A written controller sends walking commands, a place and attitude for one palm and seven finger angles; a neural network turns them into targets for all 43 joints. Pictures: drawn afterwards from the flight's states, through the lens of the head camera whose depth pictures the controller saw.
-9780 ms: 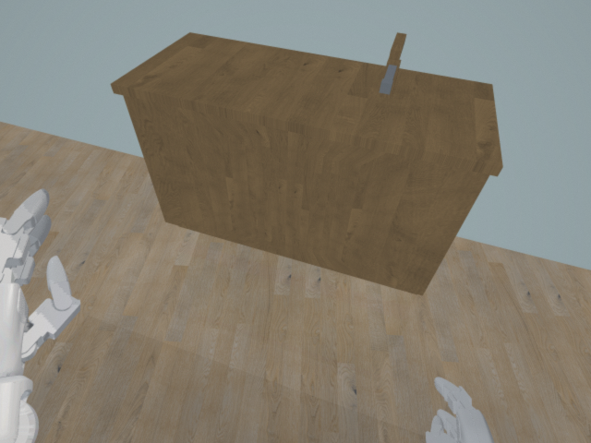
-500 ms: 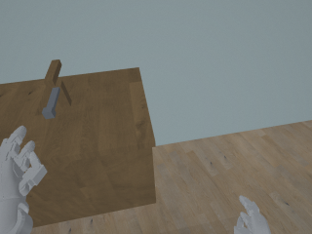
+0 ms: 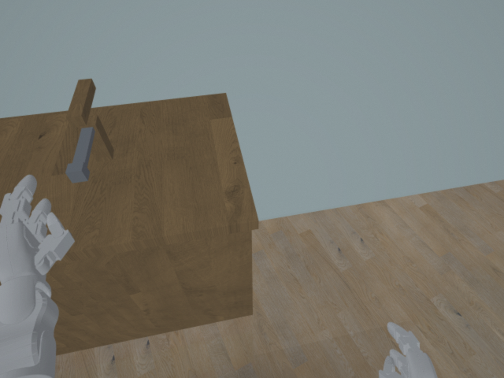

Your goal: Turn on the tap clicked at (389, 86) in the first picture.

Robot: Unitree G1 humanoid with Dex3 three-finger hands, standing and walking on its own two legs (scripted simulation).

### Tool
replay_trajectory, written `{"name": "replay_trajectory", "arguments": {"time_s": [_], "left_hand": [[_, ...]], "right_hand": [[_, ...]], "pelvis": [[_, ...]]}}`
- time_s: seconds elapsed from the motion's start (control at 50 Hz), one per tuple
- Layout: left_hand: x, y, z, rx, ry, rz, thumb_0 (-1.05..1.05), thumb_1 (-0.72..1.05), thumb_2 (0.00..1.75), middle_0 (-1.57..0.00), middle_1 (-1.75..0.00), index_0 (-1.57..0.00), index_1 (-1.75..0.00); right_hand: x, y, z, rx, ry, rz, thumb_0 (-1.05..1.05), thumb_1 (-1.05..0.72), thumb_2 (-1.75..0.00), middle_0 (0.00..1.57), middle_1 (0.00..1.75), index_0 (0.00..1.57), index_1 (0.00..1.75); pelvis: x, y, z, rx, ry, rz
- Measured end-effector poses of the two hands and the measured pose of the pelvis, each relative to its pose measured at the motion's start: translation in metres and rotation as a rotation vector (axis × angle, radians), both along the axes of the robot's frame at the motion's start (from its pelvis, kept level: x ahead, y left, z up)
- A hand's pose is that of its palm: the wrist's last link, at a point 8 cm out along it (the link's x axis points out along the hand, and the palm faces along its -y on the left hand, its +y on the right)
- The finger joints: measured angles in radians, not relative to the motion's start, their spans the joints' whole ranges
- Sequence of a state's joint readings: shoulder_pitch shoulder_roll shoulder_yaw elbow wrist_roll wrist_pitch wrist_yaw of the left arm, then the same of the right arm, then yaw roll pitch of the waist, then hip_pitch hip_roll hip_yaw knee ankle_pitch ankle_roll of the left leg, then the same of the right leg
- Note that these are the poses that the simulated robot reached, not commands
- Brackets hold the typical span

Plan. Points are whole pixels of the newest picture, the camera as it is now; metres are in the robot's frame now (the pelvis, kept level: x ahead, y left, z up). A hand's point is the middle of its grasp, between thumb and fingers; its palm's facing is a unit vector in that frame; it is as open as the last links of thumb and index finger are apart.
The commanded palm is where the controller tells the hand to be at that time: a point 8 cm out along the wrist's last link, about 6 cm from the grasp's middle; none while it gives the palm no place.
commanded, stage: reach beside the lever's end, fingers flat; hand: left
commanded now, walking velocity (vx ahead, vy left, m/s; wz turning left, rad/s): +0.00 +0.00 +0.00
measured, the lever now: (78, 172) +0.43 +0.37 +0.06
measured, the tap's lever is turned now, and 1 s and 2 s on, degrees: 0 0 4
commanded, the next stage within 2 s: push the lever round in 1.22 s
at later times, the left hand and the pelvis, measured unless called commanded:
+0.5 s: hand (63, 209) +0.34 +0.35 +0.07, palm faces +0.54 -0.84 -0.10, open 7.7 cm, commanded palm +0.30 +0.39 +0.07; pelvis +0.00 +0.01 -0.01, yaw -1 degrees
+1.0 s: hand (68, 192) +0.39 +0.38 +0.05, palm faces +0.50 -0.86 -0.10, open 7.8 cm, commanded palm +0.34 +0.40 +0.05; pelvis +0.00 +0.02 -0.02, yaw -2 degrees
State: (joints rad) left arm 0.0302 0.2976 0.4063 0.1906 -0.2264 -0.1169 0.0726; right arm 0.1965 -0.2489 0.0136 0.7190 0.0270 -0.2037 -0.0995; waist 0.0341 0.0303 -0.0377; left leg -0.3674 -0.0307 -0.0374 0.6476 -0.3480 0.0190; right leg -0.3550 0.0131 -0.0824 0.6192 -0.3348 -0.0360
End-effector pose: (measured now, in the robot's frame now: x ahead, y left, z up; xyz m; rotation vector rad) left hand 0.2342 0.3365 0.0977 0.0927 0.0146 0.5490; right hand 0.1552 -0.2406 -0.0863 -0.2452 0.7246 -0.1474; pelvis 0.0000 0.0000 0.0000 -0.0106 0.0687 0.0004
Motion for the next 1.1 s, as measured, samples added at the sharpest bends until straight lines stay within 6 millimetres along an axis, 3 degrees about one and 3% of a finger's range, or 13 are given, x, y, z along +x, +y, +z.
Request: {"name": "replay_trajectory", "arguments": {"time_s": [0.16,0.46,0.64,0.86,0.98,1.1], "left_hand": [[0.026,0.009,-0.005,0.002,0.005,-0.008,0.02,0.90,0.90,-0.18,-0.23,-0.18,-0.23],[0.052,0.044,-0.020,-0.006,0.019,0.023,0.02,0.90,0.90,-0.17,-0.19,-0.17,-0.19],[0.083,0.056,-0.026,-0.007,0.028,0.008,0.02,0.90,0.90,-0.16,-0.17,-0.16,-0.17],[0.103,0.079,-0.037,-0.011,0.039,0.021,0.02,0.90,0.90,-0.15,-0.15,-0.16,-0.16],[0.111,0.076,-0.039,-0.001,0.021,-0.019,0.02,0.90,0.90,-0.15,-0.15,-0.16,-0.15],[0.112,0.070,-0.044,-0.018,0.033,-0.019,0.02,0.90,0.90,-0.15,-0.15,-0.16,-0.15]], "right_hand": [[-0.013,0.000,-0.005,-0.007,0.054,-0.030,0.01,-0.90,-0.90,0.20,0.30,0.20,0.30],[-0.049,-0.013,-0.019,-0.051,0.213,-0.081,0.01,-0.90,-0.90,0.20,0.30,0.20,0.30],[-0.074,-0.018,-0.024,-0.064,0.296,-0.121,0.01,-0.90,-0.90,0.20,0.29,0.20,0.30],[-0.109,-0.022,-0.029,-0.082,0.422,-0.163,0.01,-0.90,-0.90,0.20,0.29,0.20,0.30],[-0.120,-0.020,-0.030,-0.080,0.469,-0.187,0.01,-0.90,-0.90,0.20,0.29,0.20,0.30],[-0.116,-0.014,-0.029,-0.065,0.456,-0.196,0.01,-0.90,-0.90,0.20,0.29,0.20,0.30]], "pelvis": [[0.002,0.005,-0.001,-0.004,0.024,-0.011],[0.001,0.009,-0.007,-0.016,0.075,-0.009],[0.001,0.011,-0.012,-0.022,0.118,-0.020],[0.000,0.014,-0.018,-0.031,0.166,-0.028],[0.002,0.018,-0.020,-0.038,0.180,-0.031],[0.004,0.022,-0.018,-0.039,0.177,-0.035]]}}
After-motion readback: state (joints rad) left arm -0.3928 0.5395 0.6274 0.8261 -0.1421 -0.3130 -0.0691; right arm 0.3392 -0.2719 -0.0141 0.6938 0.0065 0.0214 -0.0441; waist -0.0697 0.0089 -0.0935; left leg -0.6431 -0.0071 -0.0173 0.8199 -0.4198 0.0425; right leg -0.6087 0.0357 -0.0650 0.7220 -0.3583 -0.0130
